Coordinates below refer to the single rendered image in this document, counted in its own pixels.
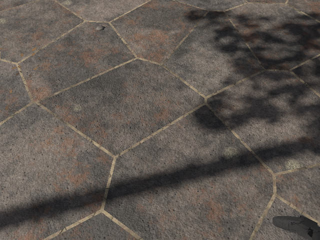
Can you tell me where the robot right hand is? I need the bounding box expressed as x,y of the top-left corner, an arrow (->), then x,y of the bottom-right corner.
272,215 -> 320,240

